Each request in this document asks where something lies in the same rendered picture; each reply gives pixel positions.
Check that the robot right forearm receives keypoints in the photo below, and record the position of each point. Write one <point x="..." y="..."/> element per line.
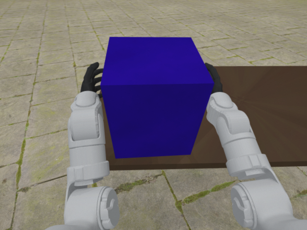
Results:
<point x="244" y="158"/>

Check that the robot left hand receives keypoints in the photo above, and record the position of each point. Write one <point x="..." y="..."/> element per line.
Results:
<point x="90" y="81"/>

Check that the right robot upper arm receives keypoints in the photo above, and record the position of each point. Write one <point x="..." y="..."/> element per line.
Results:
<point x="263" y="205"/>

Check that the left robot upper arm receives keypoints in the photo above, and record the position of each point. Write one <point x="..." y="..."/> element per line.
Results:
<point x="94" y="208"/>

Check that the carton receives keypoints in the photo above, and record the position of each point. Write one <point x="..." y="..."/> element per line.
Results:
<point x="155" y="91"/>

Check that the robot right hand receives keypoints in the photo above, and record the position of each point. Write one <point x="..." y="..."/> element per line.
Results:
<point x="215" y="77"/>

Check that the table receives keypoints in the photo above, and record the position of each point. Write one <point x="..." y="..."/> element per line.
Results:
<point x="274" y="98"/>

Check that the robot left forearm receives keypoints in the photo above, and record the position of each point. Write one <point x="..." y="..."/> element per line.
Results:
<point x="86" y="139"/>

